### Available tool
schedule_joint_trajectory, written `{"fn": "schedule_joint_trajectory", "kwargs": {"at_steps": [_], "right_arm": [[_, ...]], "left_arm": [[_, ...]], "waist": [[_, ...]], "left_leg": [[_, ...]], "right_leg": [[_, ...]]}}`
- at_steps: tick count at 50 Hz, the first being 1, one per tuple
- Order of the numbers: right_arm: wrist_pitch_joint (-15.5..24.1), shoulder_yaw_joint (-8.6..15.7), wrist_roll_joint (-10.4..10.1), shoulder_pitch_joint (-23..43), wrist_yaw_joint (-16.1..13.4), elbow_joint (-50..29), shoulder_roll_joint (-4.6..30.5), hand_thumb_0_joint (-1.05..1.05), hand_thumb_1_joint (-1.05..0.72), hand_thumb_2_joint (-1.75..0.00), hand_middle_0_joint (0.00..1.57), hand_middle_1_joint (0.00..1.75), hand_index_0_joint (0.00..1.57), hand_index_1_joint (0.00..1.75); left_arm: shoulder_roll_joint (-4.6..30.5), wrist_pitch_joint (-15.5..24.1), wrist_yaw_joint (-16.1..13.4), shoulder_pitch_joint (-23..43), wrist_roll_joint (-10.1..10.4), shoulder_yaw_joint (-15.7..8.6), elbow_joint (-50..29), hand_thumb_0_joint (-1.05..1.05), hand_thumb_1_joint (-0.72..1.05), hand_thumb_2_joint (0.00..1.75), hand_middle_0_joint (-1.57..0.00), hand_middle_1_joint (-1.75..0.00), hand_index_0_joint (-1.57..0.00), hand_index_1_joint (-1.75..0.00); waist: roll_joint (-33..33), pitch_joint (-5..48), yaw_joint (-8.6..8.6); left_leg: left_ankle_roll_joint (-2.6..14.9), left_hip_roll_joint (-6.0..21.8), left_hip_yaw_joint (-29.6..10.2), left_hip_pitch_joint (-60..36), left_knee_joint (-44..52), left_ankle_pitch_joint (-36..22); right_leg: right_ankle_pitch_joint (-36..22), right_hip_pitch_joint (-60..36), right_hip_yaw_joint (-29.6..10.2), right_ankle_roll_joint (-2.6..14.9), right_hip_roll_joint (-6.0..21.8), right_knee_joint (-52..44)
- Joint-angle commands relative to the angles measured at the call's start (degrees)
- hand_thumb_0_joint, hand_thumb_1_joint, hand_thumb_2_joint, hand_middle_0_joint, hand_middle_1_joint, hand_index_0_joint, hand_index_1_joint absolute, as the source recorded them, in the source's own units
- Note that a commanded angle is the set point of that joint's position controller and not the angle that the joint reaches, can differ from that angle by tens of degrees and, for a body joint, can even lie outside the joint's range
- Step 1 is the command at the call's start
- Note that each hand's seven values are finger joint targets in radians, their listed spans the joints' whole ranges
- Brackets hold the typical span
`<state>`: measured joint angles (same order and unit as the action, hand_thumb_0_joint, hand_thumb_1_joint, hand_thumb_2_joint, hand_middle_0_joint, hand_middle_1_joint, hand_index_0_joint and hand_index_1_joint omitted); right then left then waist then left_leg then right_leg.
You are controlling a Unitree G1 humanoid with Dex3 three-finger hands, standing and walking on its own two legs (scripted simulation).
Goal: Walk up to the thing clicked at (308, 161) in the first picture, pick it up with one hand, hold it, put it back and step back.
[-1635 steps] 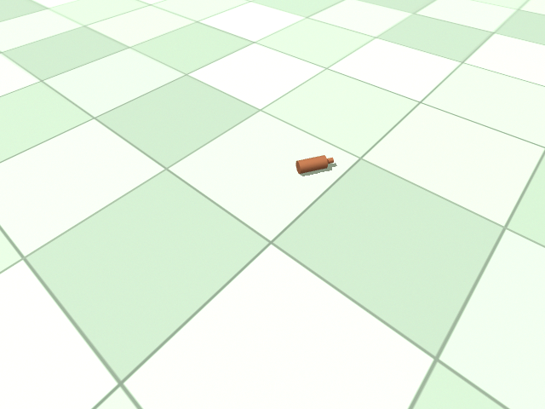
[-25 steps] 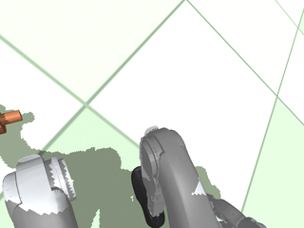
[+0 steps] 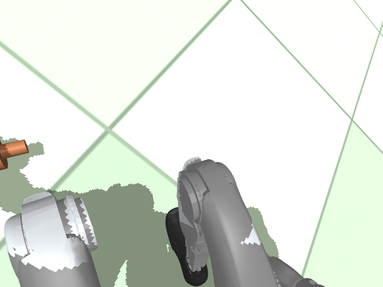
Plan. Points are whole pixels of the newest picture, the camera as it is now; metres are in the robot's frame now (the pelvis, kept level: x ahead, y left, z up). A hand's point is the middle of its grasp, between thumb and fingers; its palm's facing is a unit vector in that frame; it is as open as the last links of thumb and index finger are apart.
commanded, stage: close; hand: left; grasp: from above
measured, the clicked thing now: out of the picture +0.40 +0.33 -0.25
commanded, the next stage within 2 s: settle in 0.02 s
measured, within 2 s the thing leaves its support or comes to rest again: leaves its support in 0.44 s
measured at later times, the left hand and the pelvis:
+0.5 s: hand out of the picture +0.39 +0.36 -0.21, palm faces -0.38 -0.17 -0.91, open 9.8 cm; pelvis +0.00 +0.00 +0.00, yaw +1 degrees
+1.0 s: hand out of the picture +0.37 +0.36 -0.12, palm faces -0.43 -0.13 -0.89, open 9.7 cm; pelvis -0.01 -0.01 +0.04, yaw +6 degrees
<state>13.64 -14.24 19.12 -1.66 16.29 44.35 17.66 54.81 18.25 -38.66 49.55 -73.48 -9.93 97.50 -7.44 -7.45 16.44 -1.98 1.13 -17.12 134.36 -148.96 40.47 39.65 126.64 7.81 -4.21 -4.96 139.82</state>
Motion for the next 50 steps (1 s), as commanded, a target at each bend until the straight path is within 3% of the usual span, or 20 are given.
{"fn": "schedule_joint_trajectory", "kwargs": {"at_steps": [1,2,3,8,18,19,20,21,22,23,25,26,28,29,30,31,35,40,41,50], "right_arm": [[-0.1,5.6,-0.4,-8.1,-0.7,0.4,18.5,0.0,-0.89,-0.9,0.2,0.3,0.2,0.3],[0.1,6.5,-0.5,-8.2,-0.8,-0.1,19.4,0.0,-0.89,-0.9,0.2,0.3,0.2,0.3],[0.2,5.6,-0.6,-8.5,-0.7,0.2,18.3,0.0,-0.89,-0.9,0.2,0.3,0.2,0.3],[0.6,5.9,-0.5,-8.6,-0.5,0.3,18.9,0.0,-0.91,-0.9,0.2,0.3,0.2,0.3],[0.8,8.6,-2.2,-9.3,-0.1,-0.2,18.4,0.0,-0.91,-0.9,0.2,0.3,0.2,0.3],[0.9,9.6,-2.5,-9.1,0.0,-0.7,18.8,0.0,-0.91,-0.9,0.2,0.3,0.2,0.3],[0.8,10.1,-2.8,-10.2,0.0,-0.2,18.7,0.0,-0.91,-0.9,0.2,0.3,0.2,0.3],[0.7,10.7,-3.3,-9.4,0.0,-1.5,18.3,0.0,-0.91,-0.9,0.2,0.3,0.2,0.3],[0.7,11.1,-3.8,-9.5,0.1,-0.9,18.0,0.0,-0.91,-0.9,0.2,0.3,0.2,0.3],[0.5,11.5,-4.2,-9.5,0.4,-1.0,17.3,0.0,-0.91,-0.9,0.2,0.3,0.2,0.3],[-0.3,12.5,-5.6,-10.3,0.4,-1.2,17.5,0.0,-0.91,-0.9,0.2,0.3,0.2,0.3],[-0.8,13.3,-6.3,-10.4,0.2,-1.4,17.4,0.0,-0.9,-0.9,0.2,0.3,0.2,0.3],[-1.5,13.9,-7.0,-11.0,0.3,-0.4,16.3,0.0,-0.9,-0.9,0.2,0.3,0.2,0.3],[-1.9,14.3,-7.5,-11.5,0.1,-0.8,16.4,0.0,-0.9,-0.9,0.2,0.3,0.2,0.3],[-2.5,14.5,-8.2,-12.0,-0.1,-0.8,16.0,0.0,-0.9,-0.9,0.2,0.3,0.2,0.3],[-2.9,14.7,-8.8,-12.1,-0.2,-0.5,15.3,0.0,-0.91,-0.9,0.2,0.3,0.2,0.3],[-4.3,15.2,-9.5,-13.1,-1.2,-0.3,14.8,0.0,-0.91,-0.9,0.2,0.3,0.2,0.3],[-5.8,15.4,-10.5,-13.1,-2.7,-1.4,13.8,0.0,-0.91,-0.91,0.2,0.3,0.2,0.3],[-5.9,15.5,-10.8,-13.2,-2.9,-1.8,13.6,0.0,-0.91,-0.91,0.2,0.3,0.2,0.3],[-8.4,16.2,-11.3,-13.7,-5.7,-2.6,12.5,0.0,-0.91,-0.9,0.2,0.3,0.2,0.3]], "left_arm": [[12.1,-0.2,-2.6,12.8,0.3,-0.5,-6.2,0.0,0.62,0.64,-0.95,-0.58,-0.96,-0.57],[11.0,-0.5,-2.2,12.4,-0.1,1.0,-5.4,0.0,0.62,0.63,-0.96,-0.56,-0.96,-0.55],[12.4,-0.6,-2.5,12.6,0.2,-0.8,-5.2,0.0,0.62,0.66,-0.97,-0.56,-0.97,-0.56],[11.1,-1.5,-2.5,12.5,0.0,0.0,-4.0,0.0,0.65,0.73,-1.03,-0.63,-1.03,-0.63],[13.8,-2.9,0.1,10.8,1.0,-4.0,-12.7,0.0,0.7,0.73,-1.07,-0.64,-1.07,-0.64],[12.0,-3.0,0.7,11.9,1.2,-2.6,-15.2,0.0,0.71,0.72,-1.08,-0.62,-1.08,-0.62],[13.9,-3.0,0.8,12.2,1.3,-4.4,-17.6,0.0,0.7,0.73,-1.08,-0.62,-1.08,-0.62],[11.8,-3.1,1.3,11.6,2.1,-3.8,-21.9,0.0,0.72,0.74,-1.1,-0.62,-1.1,-0.62],[11.0,-3.6,1.6,10.3,2.3,-3.7,-21.6,0.0,0.73,0.75,-1.11,-0.61,-1.11,-0.61],[8.1,-3.7,2.2,11.1,2.5,-1.4,-23.0,0.0,0.73,0.71,-1.11,-0.59,-1.11,-0.59],[9.1,-4.2,3.0,10.4,3.3,-2.7,-26.1,0.0,0.73,0.69,-1.11,-0.57,-1.11,-0.57],[9.7,-4.7,3.5,9.9,3.4,-3.7,-29.2,0.0,0.73,0.69,-1.1,-0.57,-1.1,-0.57],[5.0,-5.9,5.2,8.6,3.7,-0.5,-25.9,0.0,0.74,0.65,-1.11,-0.54,-1.12,-0.54],[5.8,-6.3,5.7,10.3,3.8,-1.4,-27.2,0.0,0.75,0.65,-1.12,-0.54,-1.12,-0.54],[5.2,-6.5,6.4,10.9,4.2,-1.2,-30.1,0.0,0.75,0.67,-1.12,-0.54,-1.13,-0.54],[2.6,-7.1,7.4,9.9,4.4,1.0,-26.6,0.0,0.74,0.64,-1.12,-0.53,-1.13,-0.53],[0.8,-7.7,10.8,10.3,4.7,2.3,-24.9,0.0,0.76,0.69,-1.15,-0.55,-1.15,-0.55],[2.6,-6.2,14.3,12.5,5.3,1.7,-27.7,0.0,0.77,0.71,-1.18,-0.55,-1.17,-0.56],[2.3,-5.9,14.9,13.0,5.3,2.3,-28.4,0.0,0.76,0.72,-1.17,-0.56,-1.16,-0.57],[3.6,-3.5,16.1,13.6,4.7,0.9,-32.5,0.0,0.76,0.75,-1.14,-0.59,-1.14,-0.6]], "waist": [[26.2,35.1,1.76],[26.9,34.8,2.08],[26.1,35.0,1.73],[26.8,34.0,2.35],[31.5,39.1,-0.77],[31.6,39.5,-0.6],[33.3,40.4,-1.02],[34.8,44.0,-2.61],[35.1,44.4,-2.61],[35.1,43.9,-2.63],[34.6,45.7,-3.55],[35.7,48.7,-5.12],[32.5,45.4,-4.4],[31.5,46.0,-4.04],[32.5,48.6,-5.31],[30.9,46.1,-4.75],[25.0,44.2,-4.62],[21.1,44.9,-5.49],[20.5,45.0,-4.89],[23.4,48.8,-7.06]], "left_leg": [[2.04,1.5,8.2,-25.9,15.9,-8.4],[2.1,1.5,8.6,-26.0,15.5,-8.3],[2.01,1.7,8.3,-26.4,15.5,-9.2],[2.04,1.4,8.4,-26.4,15.5,-9.1],[1.5,1.3,9.2,-28.9,16.8,-10.4],[1.54,1.2,9.7,-29.1,16.7,-10.4],[1.42,1.2,9.8,-29.7,17.3,-10.6],[1.23,1.0,10.0,-32.0,18.0,-12.1],[0.98,1.0,10.0,-33.0,18.4,-12.8],[1.06,1.0,10.2,-32.8,18.7,-11.9],[1.32,0.8,10.3,-32.4,19.8,-11.7],[1.16,0.8,10.5,-33.9,20.7,-13.3],[1.5,0.7,11.2,-32.1,20.9,-12.7],[1.72,0.6,11.3,-32.1,20.8,-13.5],[1.75,0.4,11.5,-33.1,21.7,-14.0],[2.09,0.5,11.8,-32.0,21.5,-12.8],[2.87,-0.1,12.4,-29.1,22.7,-10.6],[3.52,-0.5,13.2,-27.6,22.9,-8.7],[3.45,-0.4,13.0,-27.9,23.2,-8.7],[2.88,-0.8,14.2,-31.8,25.6,-8.7]], "right_leg": [[-11.8,-15.3,8.0,4.93,-1.5,-12.4],[-11.9,-15.2,7.3,5.05,-1.5,-12.3],[-12.7,-15.2,8.1,4.87,-1.5,-12.0],[-12.8,-14.5,8.1,4.85,-1.3,-11.7],[-13.6,-14.3,7.4,5.4,-0.8,-10.9],[-13.6,-13.6,7.1,5.38,-0.8,-11.1],[-13.7,-14.2,6.9,5.59,-0.7,-11.1],[-14.5,-14.7,6.5,5.77,-0.7,-11.4],[-15.1,-13.9,6.8,5.82,-0.4,-10.8],[-14.2,-12.7,6.6,5.86,-0.5,-11.3],[-14.2,-13.3,5.9,5.97,-0.2,-12.3],[-15.1,-13.8,5.5,6.11,0.0,-12.5],[-14.8,-12.3,4.9,6.05,0.1,-13.4],[-15.7,-12.8,4.7,5.83,0.2,-14.0],[-15.9,-13.7,4.3,6.06,0.3,-14.4],[-15.1,-12.5,4.0,6.03,0.4,-15.0],[-12.9,-13.8,3.3,5.81,0.7,-17.3],[-10.2,-16.4,1.6,5.65,0.9,-19.8],[-9.9,-16.6,1.4,5.82,0.9,-19.8],[-9.0,-16.9,0.7,6.29,1.5,-20.9]]}}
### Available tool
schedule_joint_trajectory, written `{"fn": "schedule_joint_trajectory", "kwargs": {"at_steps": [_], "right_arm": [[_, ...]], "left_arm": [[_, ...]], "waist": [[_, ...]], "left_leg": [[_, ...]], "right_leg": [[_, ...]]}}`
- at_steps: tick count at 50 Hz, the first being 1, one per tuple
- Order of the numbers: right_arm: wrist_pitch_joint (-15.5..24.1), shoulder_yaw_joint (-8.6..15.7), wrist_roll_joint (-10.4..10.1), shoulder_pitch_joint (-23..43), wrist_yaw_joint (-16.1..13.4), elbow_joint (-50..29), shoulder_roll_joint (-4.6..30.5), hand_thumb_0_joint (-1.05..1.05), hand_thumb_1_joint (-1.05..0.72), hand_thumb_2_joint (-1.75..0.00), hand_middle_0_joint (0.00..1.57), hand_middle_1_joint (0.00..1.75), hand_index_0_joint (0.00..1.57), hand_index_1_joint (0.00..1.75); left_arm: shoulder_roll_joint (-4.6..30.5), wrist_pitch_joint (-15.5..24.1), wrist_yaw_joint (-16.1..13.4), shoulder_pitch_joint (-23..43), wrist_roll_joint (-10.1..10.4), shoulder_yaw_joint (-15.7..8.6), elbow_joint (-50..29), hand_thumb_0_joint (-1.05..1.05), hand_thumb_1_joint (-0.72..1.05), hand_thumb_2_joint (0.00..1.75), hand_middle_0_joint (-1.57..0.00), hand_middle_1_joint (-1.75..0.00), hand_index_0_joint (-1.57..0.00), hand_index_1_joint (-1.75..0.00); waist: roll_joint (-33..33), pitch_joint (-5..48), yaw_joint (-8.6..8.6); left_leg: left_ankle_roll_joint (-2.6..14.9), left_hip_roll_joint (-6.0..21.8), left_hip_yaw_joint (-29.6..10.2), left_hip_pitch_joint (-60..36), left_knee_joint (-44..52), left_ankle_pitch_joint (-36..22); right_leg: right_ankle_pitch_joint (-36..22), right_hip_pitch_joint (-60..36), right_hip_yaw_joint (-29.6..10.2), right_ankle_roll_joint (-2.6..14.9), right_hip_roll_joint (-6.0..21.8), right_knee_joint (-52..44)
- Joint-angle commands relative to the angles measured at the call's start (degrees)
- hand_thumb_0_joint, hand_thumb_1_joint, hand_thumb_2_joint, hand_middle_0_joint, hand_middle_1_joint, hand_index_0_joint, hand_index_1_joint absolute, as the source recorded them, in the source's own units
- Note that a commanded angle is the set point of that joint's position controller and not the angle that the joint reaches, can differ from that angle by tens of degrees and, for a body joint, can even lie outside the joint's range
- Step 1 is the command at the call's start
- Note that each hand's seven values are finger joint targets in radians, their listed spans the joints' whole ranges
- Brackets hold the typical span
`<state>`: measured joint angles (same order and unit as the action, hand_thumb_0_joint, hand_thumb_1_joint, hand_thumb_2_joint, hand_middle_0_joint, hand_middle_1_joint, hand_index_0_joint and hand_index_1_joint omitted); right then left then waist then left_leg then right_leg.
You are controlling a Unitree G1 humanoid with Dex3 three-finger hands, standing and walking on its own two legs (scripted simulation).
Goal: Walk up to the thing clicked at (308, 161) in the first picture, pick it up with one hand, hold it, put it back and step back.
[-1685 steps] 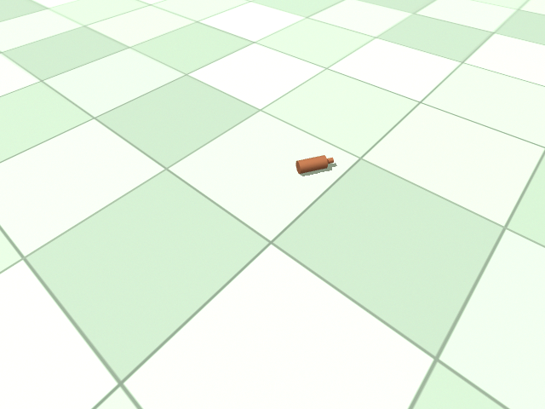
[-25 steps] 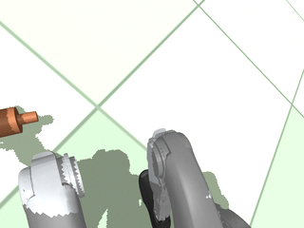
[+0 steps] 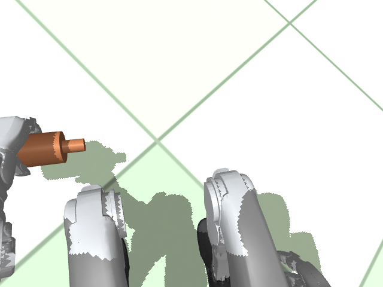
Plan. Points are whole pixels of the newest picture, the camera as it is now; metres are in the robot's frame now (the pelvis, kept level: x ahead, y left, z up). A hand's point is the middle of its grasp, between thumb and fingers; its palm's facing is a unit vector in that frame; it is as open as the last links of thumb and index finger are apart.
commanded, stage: settle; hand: left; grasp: from above
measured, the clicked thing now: (34, 149) +0.42 +0.30 -0.18
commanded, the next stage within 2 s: lift in 0.06 s
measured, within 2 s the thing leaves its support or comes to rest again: neither
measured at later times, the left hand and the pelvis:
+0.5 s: hand out of the picture +0.39 +0.33 -0.08, palm faces -0.45 -0.09 -0.89, open 9.7 cm; pelvis -0.01 +0.00 +0.05, yaw +2 degrees
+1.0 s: hand out of the picture +0.33 +0.31 +0.11, palm faces -0.41 -0.12 -0.90, open 9.7 cm; pelvis +0.00 +0.00 +0.20, yaw +5 degrees
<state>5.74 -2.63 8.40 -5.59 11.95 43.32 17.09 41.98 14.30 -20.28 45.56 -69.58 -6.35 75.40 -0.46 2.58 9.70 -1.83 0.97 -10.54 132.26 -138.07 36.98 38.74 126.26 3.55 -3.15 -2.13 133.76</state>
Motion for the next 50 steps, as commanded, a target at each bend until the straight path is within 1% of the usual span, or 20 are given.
{"fn": "schedule_joint_trajectory", "kwargs": {"at_steps": [1,2,5,7,10,11,13,15,16,21,25,36,38,40,42,43,44,48,49,50], "right_arm": [[-0.7,4.6,-0.7,-9.9,-1.6,-1.6,13.3,0.0,-0.91,-0.9,0.2,0.3,0.2,0.3],[-0.8,4.8,-0.6,-10.5,-1.9,-1.7,13.0,0.0,-0.91,-0.9,0.2,0.3,0.2,0.3],[-1.2,5.0,-0.7,-10.7,-2.7,-1.7,13.1,0.0,-0.91,-0.9,0.2,0.3,0.2,0.3],[-1.3,5.2,-0.9,-11.0,-3.2,-1.6,12.9,0.0,-0.93,-0.91,0.2,0.3,0.2,0.3],[-1.4,5.9,-1.4,-11.9,-3.5,-1.3,12.9,0.0,-0.89,-0.89,0.2,0.3,0.2,0.3],[-1.6,6.1,-1.7,-11.9,-3.6,-1.4,12.8,0.0,-0.93,-0.91,0.2,0.3,0.2,0.3],[-1.8,6.4,-2.1,-12.6,-3.8,-1.8,12.6,0.0,-0.91,-0.9,0.2,0.3,0.2,0.3],[-2.1,6.7,-2.7,-12.7,-3.9,-2.3,12.7,0.0,-0.91,-0.9,0.2,0.3,0.2,0.3],[-2.2,6.9,-2.9,-12.8,-3.9,-2.5,12.2,0.0,-0.92,-0.91,0.2,0.3,0.2,0.3],[-3.4,8.0,-4.4,-11.9,-5.0,-4.1,11.8,0.0,-0.91,-0.91,0.2,0.3,0.2,0.3],[-4.2,8.4,-5.4,-12.2,-5.7,-5.3,11.0,0.0,-0.91,-0.9,0.2,0.3,0.2,0.3],[-5.1,9.2,-7.6,-9.2,-8.4,-8.8,10.1,0.0,-0.91,-0.9,0.2,0.3,0.2,0.3],[-5.2,9.1,-8.1,-9.0,-9.2,-9.0,9.9,0.0,-0.9,-0.9,0.2,0.3,0.2,0.3],[-5.4,8.8,-8.4,-8.3,-9.9,-9.4,9.8,0.0,-0.9,-0.9,0.2,0.3,0.2,0.3],[-5.5,8.5,-8.7,-7.8,-10.6,-10.0,9.2,0.0,-0.9,-0.9,0.2,0.3,0.2,0.3],[-5.6,8.4,-8.9,-7.4,-10.9,-9.9,9.1,0.0,-0.9,-0.9,0.2,0.3,0.2,0.3],[-5.5,8.4,-9.0,-7.2,-11.3,-9.9,8.9,0.0,-0.9,-0.9,0.2,0.3,0.2,0.3],[-5.5,7.7,-9.5,-6.3,-12.5,-10.2,8.2,0.0,-0.9,-0.9,0.2,0.3,0.2,0.3],[-5.4,7.5,-9.7,-6.4,-12.9,-9.9,7.6,0.0,-0.9,-0.9,0.2,0.3,0.2,0.3],[-5.3,7.5,-9.8,-6.2,-13.2,-9.9,7.7,0.0,-0.9,-0.9,0.2,0.3,0.2,0.3]], "left_arm": [[17.2,0.7,-2.4,18.6,0.7,-3.2,-12.0,0.0,0.74,0.78,-1.14,-0.6,-1.13,-0.62],[16.4,0.5,-2.3,17.9,0.5,-2.6,-10.7,0.0,0.76,0.77,-1.14,-0.6,-1.14,-0.61],[18.1,0.6,-2.4,19.2,0.6,-3.6,-13.1,0.0,0.77,0.79,-1.16,-0.58,-1.15,-0.6],[16.3,0.2,-2.2,18.7,0.7,-2.6,-13.3,0.0,0.83,0.75,-1.23,-0.6,-1.22,-0.6],[16.2,-0.8,-1.6,17.4,1.3,-3.2,-13.7,0.0,0.75,0.73,-1.15,-0.5,-1.14,-0.52],[16.5,-1.2,-1.1,17.2,1.4,-3.2,-14.5,0.0,0.81,0.7,-1.22,-0.54,-1.21,-0.55],[15.3,-2.3,0.0,16.5,2.2,-2.4,-15.0,0.0,0.76,0.76,-1.17,-0.54,-1.16,-0.56],[17.0,-3.1,1.2,15.9,3.4,-3.7,-17.6,0.0,0.76,0.75,-1.17,-0.53,-1.15,-0.55],[14.9,-3.6,2.1,14.2,3.9,-2.7,-17.1,0.0,0.73,0.75,-1.16,-0.51,-1.14,-0.53],[15.1,-3.9,6.1,11.6,5.1,-2.5,-24.6,0.0,0.72,0.75,-1.16,-0.5,-1.14,-0.53],[13.4,-4.3,8.0,8.6,6.5,-2.3,-29.7,0.0,0.72,0.75,-1.14,-0.53,-1.13,-0.55],[9.9,-7.1,11.4,1.4,10.5,-0.2,-42.7,0.0,0.72,0.72,-1.11,-0.56,-1.11,-0.56],[8.0,-7.9,12.0,0.6,10.9,1.3,-45.9,0.0,0.7,0.71,-1.1,-0.53,-1.1,-0.54],[8.3,-9.2,12.1,-3.4,11.6,0.4,-46.5,0.0,0.73,0.71,-1.12,-0.54,-1.11,-0.55],[7.3,-10.0,12.4,-2.8,12.2,1.9,-50.0,0.0,0.73,0.7,-1.12,-0.54,-1.12,-0.54],[7.5,-10.6,12.6,-4.5,12.5,1.3,-49.4,0.0,0.73,0.71,-1.13,-0.52,-1.12,-0.53],[5.1,-11.0,13.0,-5.8,12.7,2.7,-50.1,0.0,0.74,0.69,-1.13,-0.52,-1.12,-0.52],[5.3,-12.5,13.2,-8.3,13.2,2.7,-53.1,0.0,0.76,0.69,-1.15,-0.51,-1.14,-0.52],[3.0,-12.8,13.5,-9.5,13.2,4.4,-52.8,0.0,0.76,0.69,-1.15,-0.51,-1.14,-0.52],[3.9,-13.0,13.5,-10.1,13.7,3.4,-54.0,0.0,0.76,0.66,-1.15,-0.48,-1.14,-0.49]], "waist": [[16.7,39.4,-0.38],[15.5,38.9,0.22],[15.9,40.3,-0.51],[16.3,40.0,-0.72],[17.1,42.1,-1.39],[17.9,42.7,-1.95],[16.9,42.7,-1.6],[16.5,43.7,-2.32],[15.9,43.0,-2.14],[15.3,43.5,-3.51],[13.4,45.2,-3.93],[13.2,42.0,-4.94],[14.4,42.0,-4.82],[12.8,41.4,-5.6],[12.5,41.4,-5.21],[12.2,39.6,-5.3],[12.1,38.5,-4.97],[12.0,38.2,-5.86],[11.4,36.8,-5.41],[10.5,37.6,-5.83]], "left_leg": [[2.81,-0.6,7.7,-30.1,15.0,-5.4],[2.89,-0.6,7.6,-29.9,15.0,-5.2],[3.03,-0.7,8.0,-30.1,15.9,-4.5],[2.96,-0.6,8.2,-31.2,16.6,-4.6],[2.8,-0.8,8.2,-33.5,18.3,-5.6],[2.72,-0.8,8.2,-34.6,19.2,-5.8],[2.95,-0.7,8.3,-35.3,19.9,-6.6],[3.17,-0.8,8.4,-35.5,20.7,-6.3],[3.19,-0.9,8.6,-35.6,21.3,-6.4],[3.3,-0.8,8.2,-37.7,25.0,-3.1],[3.42,-0.8,8.7,-40.5,26.7,-6.6],[3.11,-0.2,6.3,-49.4,40.0,0.9],[2.84,-0.1,6.0,-52.6,42.8,0.0],[2.84,0.0,6.0,-55.2,45.1,-0.7],[2.86,0.1,6.1,-57.5,48.0,0.2],[2.87,0.2,6.1,-58.6,49.5,0.4],[2.78,0.3,5.7,-59.6,51.4,1.2],[2.6,0.2,6.2,-65.6,56.6,-0.2],[2.54,0.2,6.9,-66.7,57.2,-2.2],[2.54,0.3,6.7,-69.0,58.6,-3.1]], "right_leg": [[-8.6,-16.4,5.2,5.15,-1.3,-15.1],[-8.1,-16.9,4.7,5.2,-1.4,-15.6],[-7.3,-17.1,4.5,5.15,-1.1,-16.5],[-7.9,-16.8,4.7,5.1,-0.9,-17.0],[-9.1,-17.5,4.9,5.32,-0.5,-17.0],[-9.3,-17.4,4.9,5.41,-0.6,-17.1],[-10.2,-19.0,4.6,5.28,-0.6,-18.7],[-9.8,-20.3,4.3,5.22,-0.3,-19.6],[-10.1,-21.2,4.1,5.2,-0.3,-20.3],[-6.6,-22.5,3.5,5.34,-0.4,-23.3],[-9.6,-26.4,2.8,5.07,-0.4,-26.3],[-3.6,-32.0,2.0,4.79,-0.3,-35.5],[-5.4,-34.1,1.9,4.68,-0.1,-36.9],[-5.7,-36.6,1.8,4.53,0.0,-39.3],[-5.3,-39.7,1.4,4.42,-0.1,-42.2],[-5.2,-40.6,1.2,4.28,0.0,-43.5],[-4.9,-41.6,1.2,4.21,0.0,-44.6],[-5.9,-48.1,0.5,4.21,0.0,-49.5],[-7.3,-49.4,0.2,4.26,0.0,-51.0],[-8.1,-51.6,0.2,4.19,0.1,-52.4]]}}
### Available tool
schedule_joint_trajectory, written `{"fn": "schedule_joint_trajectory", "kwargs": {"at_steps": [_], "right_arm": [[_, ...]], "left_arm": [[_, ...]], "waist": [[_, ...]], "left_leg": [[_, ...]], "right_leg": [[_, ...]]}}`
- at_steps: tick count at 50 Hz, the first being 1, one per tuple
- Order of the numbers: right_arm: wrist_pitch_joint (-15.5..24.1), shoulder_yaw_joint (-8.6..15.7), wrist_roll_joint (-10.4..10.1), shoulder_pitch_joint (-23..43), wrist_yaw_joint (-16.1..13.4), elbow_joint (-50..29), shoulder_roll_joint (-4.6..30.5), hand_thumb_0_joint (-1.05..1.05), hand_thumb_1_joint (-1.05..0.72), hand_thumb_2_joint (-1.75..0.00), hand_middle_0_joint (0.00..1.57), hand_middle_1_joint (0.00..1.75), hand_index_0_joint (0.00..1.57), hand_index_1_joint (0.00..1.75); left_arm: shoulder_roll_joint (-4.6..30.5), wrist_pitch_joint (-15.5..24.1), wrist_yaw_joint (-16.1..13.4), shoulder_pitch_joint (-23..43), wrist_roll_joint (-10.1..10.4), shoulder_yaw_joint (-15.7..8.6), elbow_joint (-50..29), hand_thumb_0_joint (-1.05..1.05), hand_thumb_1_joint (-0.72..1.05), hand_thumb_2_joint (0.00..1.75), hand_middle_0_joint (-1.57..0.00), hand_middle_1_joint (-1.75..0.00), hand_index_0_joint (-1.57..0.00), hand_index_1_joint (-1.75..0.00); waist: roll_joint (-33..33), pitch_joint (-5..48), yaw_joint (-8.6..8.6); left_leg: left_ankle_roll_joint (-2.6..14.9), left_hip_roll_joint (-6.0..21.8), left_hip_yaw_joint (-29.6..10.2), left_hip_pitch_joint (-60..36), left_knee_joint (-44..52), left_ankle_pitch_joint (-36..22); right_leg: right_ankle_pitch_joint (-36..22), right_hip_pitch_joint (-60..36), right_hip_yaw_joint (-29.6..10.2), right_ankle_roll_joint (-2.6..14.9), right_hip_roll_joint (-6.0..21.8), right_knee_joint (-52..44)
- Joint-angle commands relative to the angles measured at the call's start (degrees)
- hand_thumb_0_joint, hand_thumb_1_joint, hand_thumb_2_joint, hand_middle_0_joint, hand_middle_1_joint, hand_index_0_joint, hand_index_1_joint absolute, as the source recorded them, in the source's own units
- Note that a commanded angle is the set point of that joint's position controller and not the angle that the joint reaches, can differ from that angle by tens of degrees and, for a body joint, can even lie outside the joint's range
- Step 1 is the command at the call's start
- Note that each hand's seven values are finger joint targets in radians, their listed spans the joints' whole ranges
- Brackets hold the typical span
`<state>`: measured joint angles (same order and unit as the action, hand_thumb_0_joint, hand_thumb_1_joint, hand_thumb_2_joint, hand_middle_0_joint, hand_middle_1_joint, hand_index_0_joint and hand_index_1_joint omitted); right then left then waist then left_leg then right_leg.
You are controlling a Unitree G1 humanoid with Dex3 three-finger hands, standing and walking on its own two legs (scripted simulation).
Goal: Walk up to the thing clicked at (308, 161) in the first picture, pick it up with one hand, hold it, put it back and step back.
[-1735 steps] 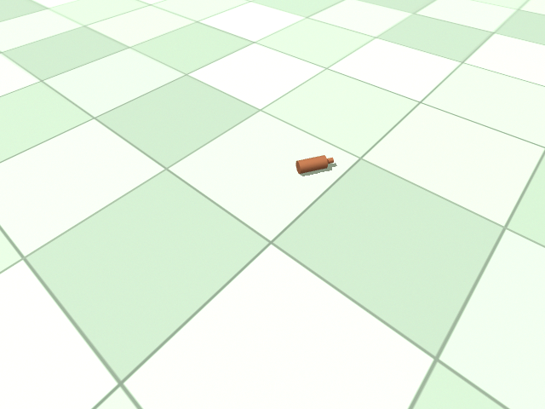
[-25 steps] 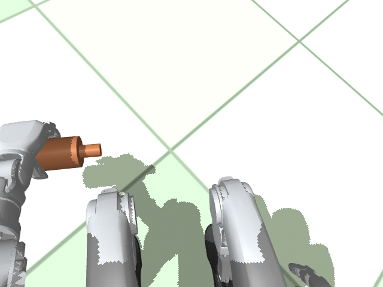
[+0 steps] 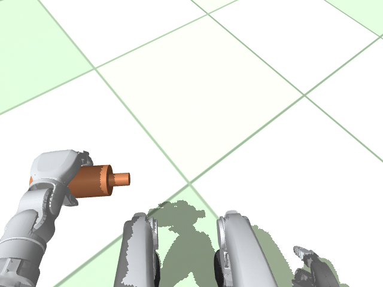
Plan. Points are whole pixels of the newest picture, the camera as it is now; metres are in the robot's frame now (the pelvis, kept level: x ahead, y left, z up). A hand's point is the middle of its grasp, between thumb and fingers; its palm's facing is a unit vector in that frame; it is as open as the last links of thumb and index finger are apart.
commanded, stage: lift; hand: left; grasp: from above
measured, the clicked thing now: (84, 181) +0.37 +0.25 -0.11
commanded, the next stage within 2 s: hold in 0.84 s
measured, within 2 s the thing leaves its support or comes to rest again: neither
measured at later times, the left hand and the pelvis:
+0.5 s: hand (44, 155) +0.36 +0.24 +0.08, palm faces -0.46 -0.09 -0.88, open 9.8 cm; pelvis +0.04 +0.00 +0.16, yaw +1 degrees
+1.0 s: hand (33, 122) +0.37 +0.23 +0.15, palm faces -0.45 -0.08 -0.89, open 9.8 cm; pelvis +0.07 +0.00 +0.22, yaw +1 degrees
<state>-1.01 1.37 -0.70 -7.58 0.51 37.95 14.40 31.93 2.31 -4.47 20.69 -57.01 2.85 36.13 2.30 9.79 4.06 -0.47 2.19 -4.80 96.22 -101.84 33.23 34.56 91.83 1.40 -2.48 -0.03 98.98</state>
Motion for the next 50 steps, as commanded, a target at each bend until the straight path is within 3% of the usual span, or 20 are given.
{"fn": "schedule_joint_trajectory", "kwargs": {"at_steps": [1,5,10,11,13,14,21,24,26,28,30,34,36,37,46,48,50], "right_arm": [[1.5,3.4,-0.8,-4.6,-2.1,-4.1,10.0,0.0,-0.9,-0.9,0.2,0.3,0.2,0.3],[2.0,2.8,-1.1,-4.6,-3.3,-3.7,9.2,0.0,-0.9,-0.9,0.2,0.3,0.2,0.3],[2.9,2.8,-1.4,-4.8,-4.0,-2.9,8.5,0.0,-0.9,-0.9,0.2,0.3,0.2,0.3],[3.1,3.1,-1.4,-5.1,-4.1,-2.9,8.7,0.0,-0.9,-0.9,0.2,0.3,0.2,0.3],[3.5,2.9,-1.6,-5.0,-4.2,-3.0,8.2,0.0,-0.9,-0.9,0.2,0.3,0.2,0.3],[3.8,3.0,-1.5,-5.6,-4.2,-2.6,8.3,0.0,-0.9,-0.9,0.2,0.3,0.2,0.3],[4.7,3.0,-1.2,-7.0,-4.2,-2.0,8.0,0.0,-0.9,-0.9,0.2,0.3,0.2,0.3],[4.8,3.2,-1.1,-7.4,-4.0,-1.7,8.4,0.0,-0.9,-0.9,0.2,0.3,0.2,0.3],[4.7,3.1,-1.1,-7.7,-3.7,-1.3,8.1,0.0,-0.9,-0.9,0.2,0.3,0.2,0.3],[4.5,3.4,-0.9,-7.6,-3.6,-1.2,8.3,0.0,-0.9,-0.9,0.2,0.3,0.2,0.3],[4.4,3.3,-1.0,-7.7,-3.4,-1.3,8.2,0.0,-0.9,-0.9,0.2,0.3,0.2,0.3],[4.0,3.4,-1.0,-7.9,-3.3,-1.3,8.2,0.0,-0.9,-0.9,0.2,0.3,0.2,0.3],[3.9,3.5,-1.1,-8.0,-3.3,-1.0,8.2,0.0,-0.9,-0.9,0.2,0.3,0.2,0.3],[3.7,3.4,-1.1,-8.0,-3.3,-1.1,8.1,0.0,-0.9,-0.9,0.2,0.3,0.2,0.3],[3.2,3.8,-1.1,-7.0,-3.1,-1.7,8.2,0.0,-0.9,-0.9,0.2,0.3,0.2,0.3],[3.1,3.7,-1.1,-6.7,-3.0,-1.8,8.1,0.0,-0.9,-0.9,0.2,0.3,0.2,0.3],[3.0,3.8,-1.2,-6.3,-3.1,-1.8,8.4,0.0,-0.9,-0.9,0.2,0.3,0.2,0.3]], "left_arm": [[12.3,-1.2,-2.1,14.8,0.9,-4.2,-15.0,0.0,0.77,0.68,-1.15,-0.51,-1.14,-0.52],[13.3,-1.8,-2.2,13.8,0.6,-4.7,-13.3,0.0,0.75,0.71,-1.14,-0.52,-1.13,-0.53],[9.1,-1.6,-1.7,12.5,0.4,-2.4,-9.4,0.0,0.77,0.71,-1.15,-0.53,-1.14,-0.54],[9.2,-1.6,-1.8,11.6,0.2,-3.0,-8.6,0.0,0.79,0.71,-1.16,-0.53,-1.15,-0.54],[6.9,-1.5,-1.7,11.5,0.7,-0.8,-7.3,0.0,0.79,0.72,-1.16,-0.55,-1.15,-0.56],[7.3,-1.3,-1.7,12.1,0.6,-1.2,-7.0,0.0,0.77,0.73,-1.15,-0.54,-1.14,-0.55],[5.5,-0.9,-3.6,13.8,-0.2,0.0,-3.7,0.0,0.75,0.75,-1.14,-0.56,-1.13,-0.58],[6.6,-1.1,-5.0,15.1,-0.9,-0.9,-3.2,0.0,0.74,0.77,-1.15,-0.54,-1.12,-0.57],[4.6,-1.7,-5.6,14.1,-1.4,0.5,-1.7,0.0,0.73,0.76,-1.14,-0.53,-1.12,-0.56],[5.3,-2.0,-6.0,15.0,-1.2,-0.1,-2.0,0.0,0.72,0.77,-1.14,-0.53,-1.11,-0.55],[4.3,-2.6,-6.2,15.0,-1.2,0.9,-1.6,0.0,0.7,0.78,-1.12,-0.53,-1.1,-0.56],[2.9,-3.5,-5.9,16.1,-0.5,2.2,-0.5,0.0,0.71,0.78,-1.14,-0.52,-1.11,-0.55],[3.5,-3.7,-5.6,13.9,-0.2,1.5,0.1,0.0,0.69,0.78,-1.12,-0.52,-1.09,-0.55],[2.6,-3.8,-5.3,14.1,-0.3,2.3,0.6,0.0,0.67,0.8,-1.12,-0.52,-1.09,-0.55],[2.3,-2.7,-4.5,16.1,-0.7,2.4,-0.4,0.0,0.67,0.83,-1.12,-0.53,-1.08,-0.57],[1.0,-2.8,-4.4,16.3,-0.6,3.4,-0.7,0.0,0.69,0.79,-1.12,-0.54,-1.1,-0.56],[2.5,-3.0,-4.3,15.3,-1.2,2.6,-0.3,0.0,0.7,0.76,-1.12,-0.51,-1.1,-0.53]], "waist": [[7.9,29.8,0.61],[5.5,24.6,0.31],[4.1,20.2,0.15],[4.2,20.4,-0.43],[2.7,18.0,0.1],[2.9,17.5,0.04],[1.9,16.2,-0.29],[3.0,15.8,-0.85],[1.8,15.0,-0.75],[3.1,15.2,-1.33],[2.6,13.9,-1.28],[1.1,13.5,-0.63],[0.3,13.7,-1.6],[-0.4,13.5,-1.2],[0.2,10.9,-1.35],[0.6,9.8,-0.89],[0.2,10.0,-1.57]], "left_leg": [[1.16,-1.0,1.6,-34.4,22.8,-1.3],[1.35,-1.4,2.7,-37.5,27.8,-1.9],[0.99,-1.1,2.4,-43.6,34.7,-3.4],[0.85,-1.0,2.3,-45.2,36.0,-4.1],[0.89,-1.2,2.7,-46.6,38.4,-4.2],[0.78,-1.1,2.6,-47.6,39.5,-4.9],[0.89,-2.0,4.6,-55.0,45.5,-11.4],[0.54,-2.0,4.6,-59.4,49.0,-12.8],[0.43,-2.0,4.4,-61.4,50.5,-15.2],[0.15,-1.9,4.3,-64.0,52.3,-16.5],[0.12,-2.0,4.3,-65.4,54.2,-16.8],[0.27,-2.1,4.6,-68.9,56.6,-20.1],[0.37,-2.3,5.0,-70.2,57.6,-22.5],[0.46,-2.4,5.1,-70.6,57.9,-23.6],[0.24,-2.5,5.6,-75.3,62.9,-25.2],[0.07,-2.4,5.6,-76.5,64.0,-24.4],[0.06,-2.4,5.7,-77.7,64.9,-25.5]], "right_leg": [[-5.3,-18.3,1.9,3.57,-2.1,-19.2],[-5.0,-25.3,0.8,3.43,-2.0,-26.1],[-6.0,-31.3,0.2,3.61,-2.1,-32.3],[-6.4,-32.5,0.1,3.67,-2.2,-33.3],[-6.5,-35.3,-0.2,3.62,-2.2,-36.5],[-7.2,-36.9,-0.3,3.54,-2.3,-37.5],[-13.0,-46.1,-1.0,3.21,-2.3,-45.6],[-14.2,-48.8,-0.8,3.18,-2.1,-48.3],[-16.4,-50.8,-1.0,3.09,-2.0,-49.7],[-17.5,-52.3,-0.8,3.05,-2.0,-51.1],[-17.7,-53.8,-0.9,3.03,-2.0,-52.9],[-21.1,-57.8,-1.4,2.65,-1.8,-56.2],[-23.4,-60.5,-1.5,2.48,-1.6,-57.4],[-24.8,-61.6,-1.9,2.22,-1.5,-58.2],[-25.6,-64.5,-1.6,2.46,-1.5,-62.3],[-24.6,-64.2,-1.5,2.61,-1.6,-63.1],[-25.5,-65.6,-1.5,2.66,-1.6,-63.7]]}}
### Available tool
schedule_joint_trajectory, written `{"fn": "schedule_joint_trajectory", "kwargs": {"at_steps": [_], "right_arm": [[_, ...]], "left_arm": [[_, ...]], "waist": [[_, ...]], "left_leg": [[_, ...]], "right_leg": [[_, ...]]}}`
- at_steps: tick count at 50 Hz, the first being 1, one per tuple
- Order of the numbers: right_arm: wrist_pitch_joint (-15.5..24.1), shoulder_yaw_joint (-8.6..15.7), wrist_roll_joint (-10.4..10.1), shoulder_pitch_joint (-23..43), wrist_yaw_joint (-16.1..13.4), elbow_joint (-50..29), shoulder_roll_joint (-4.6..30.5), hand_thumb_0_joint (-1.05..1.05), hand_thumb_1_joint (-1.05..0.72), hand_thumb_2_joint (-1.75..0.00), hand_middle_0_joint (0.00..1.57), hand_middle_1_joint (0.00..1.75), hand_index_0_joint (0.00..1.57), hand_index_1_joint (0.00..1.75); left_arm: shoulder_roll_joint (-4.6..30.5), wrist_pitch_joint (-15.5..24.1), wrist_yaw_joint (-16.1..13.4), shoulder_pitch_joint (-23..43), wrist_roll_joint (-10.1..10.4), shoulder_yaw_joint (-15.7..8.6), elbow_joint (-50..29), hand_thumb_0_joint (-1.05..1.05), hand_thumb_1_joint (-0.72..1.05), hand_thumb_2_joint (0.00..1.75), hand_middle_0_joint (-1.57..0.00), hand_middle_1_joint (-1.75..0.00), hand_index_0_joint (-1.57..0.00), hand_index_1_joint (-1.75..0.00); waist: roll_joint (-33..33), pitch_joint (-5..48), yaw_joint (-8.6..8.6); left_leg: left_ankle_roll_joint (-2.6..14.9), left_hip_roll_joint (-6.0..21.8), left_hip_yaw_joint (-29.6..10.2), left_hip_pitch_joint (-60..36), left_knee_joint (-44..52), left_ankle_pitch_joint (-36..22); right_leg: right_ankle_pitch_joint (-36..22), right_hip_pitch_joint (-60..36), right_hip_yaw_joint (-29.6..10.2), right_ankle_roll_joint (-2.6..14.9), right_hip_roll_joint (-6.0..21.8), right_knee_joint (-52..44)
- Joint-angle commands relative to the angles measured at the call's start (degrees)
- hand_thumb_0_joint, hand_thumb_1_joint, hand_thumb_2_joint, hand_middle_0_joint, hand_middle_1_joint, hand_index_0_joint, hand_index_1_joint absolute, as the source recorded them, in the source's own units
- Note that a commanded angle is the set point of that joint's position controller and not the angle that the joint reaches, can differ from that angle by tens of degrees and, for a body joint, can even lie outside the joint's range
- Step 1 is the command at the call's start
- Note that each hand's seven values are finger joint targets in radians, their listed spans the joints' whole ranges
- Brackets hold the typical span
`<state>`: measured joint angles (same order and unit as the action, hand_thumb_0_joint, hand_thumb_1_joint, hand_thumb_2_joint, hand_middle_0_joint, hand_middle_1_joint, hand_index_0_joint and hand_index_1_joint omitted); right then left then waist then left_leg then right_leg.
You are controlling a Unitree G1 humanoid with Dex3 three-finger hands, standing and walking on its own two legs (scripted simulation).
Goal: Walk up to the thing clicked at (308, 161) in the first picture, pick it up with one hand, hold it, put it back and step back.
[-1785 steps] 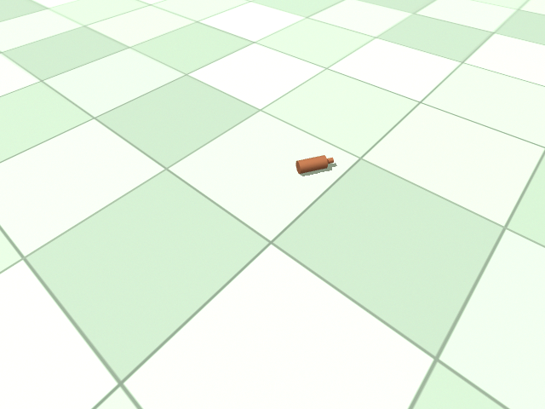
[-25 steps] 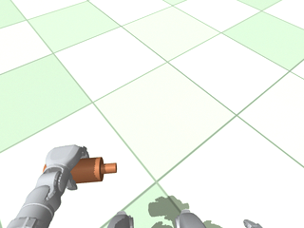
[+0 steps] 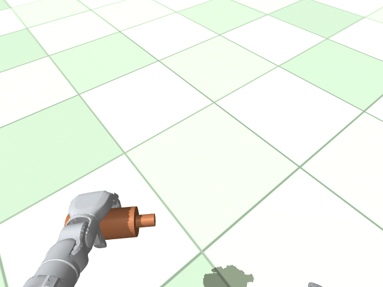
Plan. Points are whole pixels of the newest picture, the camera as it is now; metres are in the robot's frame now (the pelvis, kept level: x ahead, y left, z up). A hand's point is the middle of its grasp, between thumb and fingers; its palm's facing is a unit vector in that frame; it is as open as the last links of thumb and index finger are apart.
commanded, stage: hold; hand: left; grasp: from above
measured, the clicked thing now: (113, 223) +0.32 +0.20 -0.10
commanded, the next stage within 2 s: crouch in 1.84 s
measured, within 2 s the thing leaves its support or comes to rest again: neither
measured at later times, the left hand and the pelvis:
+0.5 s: hand (95, 218) +0.31 +0.22 -0.04, palm faces -0.45 -0.05 -0.89, open 9.8 cm; pelvis +0.00 +0.00 +0.02, yaw -1 degrees
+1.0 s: hand (94, 220) +0.30 +0.21 -0.02, palm faces -0.45 -0.05 -0.89, open 9.8 cm; pelvis +0.00 +0.00 +0.02, yaw -1 degrees
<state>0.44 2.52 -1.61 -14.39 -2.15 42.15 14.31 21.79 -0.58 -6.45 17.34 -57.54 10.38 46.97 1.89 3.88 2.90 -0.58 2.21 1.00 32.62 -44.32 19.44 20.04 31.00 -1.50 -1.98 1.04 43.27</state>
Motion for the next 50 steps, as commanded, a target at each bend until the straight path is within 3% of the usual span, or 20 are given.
{"fn": "schedule_joint_trajectory", "kwargs": {"at_steps": [1,4,6,12,39,50], "right_arm": [[1.4,2.8,-0.3,0.7,-0.4,-6.2,8.7,0.0,-0.89,-0.9,0.2,0.3,0.2,0.3],[1.2,2.9,-0.5,1.3,-0.4,-6.4,8.5,0.0,-0.9,-0.9,0.2,0.3,0.2,0.3],[1.1,2.8,-0.4,1.2,-0.3,-6.4,8.4,0.0,-0.89,-0.9,0.2,0.3,0.2,0.3],[0.6,2.9,-0.6,2.2,-0.3,-7.3,8.5,0.0,-0.89,-0.9,0.2,0.3,0.2,0.3],[-0.5,2.3,-1.4,5.6,-0.6,-10.1,8.2,0.0,-0.89,-0.9,0.2,0.3,0.2,0.3],[-0.7,1.8,-1.7,7.5,-1.0,-11.0,7.6,0.0,-0.9,-0.9,0.2,0.3,0.2,0.3]], "left_arm": [[12.7,0.1,-2.0,19.2,-0.7,-4.9,-11.5,0.0,0.69,0.79,-1.12,-0.5,-1.09,-0.53],[13.3,0.5,-1.2,19.4,-0.8,-5.0,-12.3,0.0,0.69,0.81,-1.12,-0.52,-1.1,-0.55],[11.8,0.5,-0.8,19.8,-0.4,-4.2,-12.9,0.0,0.69,0.79,-1.12,-0.52,-1.09,-0.55],[12.3,0.3,0.7,18.4,-0.4,-4.5,-13.8,0.0,0.7,0.77,-1.12,-0.5,-1.1,-0.52],[12.8,0.4,4.2,17.8,0.2,-4.8,-19.0,0.0,0.76,0.82,-1.16,-0.52,-1.14,-0.55],[13.1,0.7,5.5,17.0,0.5,-5.1,-22.5,0.0,0.77,0.77,-1.17,-0.51,-1.15,-0.53]], "waist": [[0.5,16.3,-0.49],[0.6,16.1,-0.93],[0.6,15.4,-0.26],[-0.6,15.3,-1.25],[-0.1,11.6,-2.3],[-0.9,11.5,-2.99]], "left_leg": [[0.18,-2.5,-0.1,-14.5,7.5,-12.4],[0.31,-2.7,0.3,-15.5,8.3,-13.7],[0.19,-2.6,0.2,-16.4,9.0,-13.7],[0.48,-2.8,0.7,-17.3,10.2,-15.3],[0.71,-2.2,0.9,-20.7,16.3,-11.6],[1.3,-3.0,1.7,-22.0,17.3,-12.0]], "right_leg": [[-11.5,-5.8,1.4,2.06,-2.7,-8.4],[-13.0,-7.4,1.1,1.97,-2.7,-9.2],[-12.7,-7.0,1.2,2.07,-2.8,-9.6],[-14.5,-9.8,1.0,1.94,-2.8,-10.8],[-10.1,-12.7,1.2,2.29,-3.0,-15.5],[-10.8,-14.6,0.6,1.81,-2.4,-17.5]]}}
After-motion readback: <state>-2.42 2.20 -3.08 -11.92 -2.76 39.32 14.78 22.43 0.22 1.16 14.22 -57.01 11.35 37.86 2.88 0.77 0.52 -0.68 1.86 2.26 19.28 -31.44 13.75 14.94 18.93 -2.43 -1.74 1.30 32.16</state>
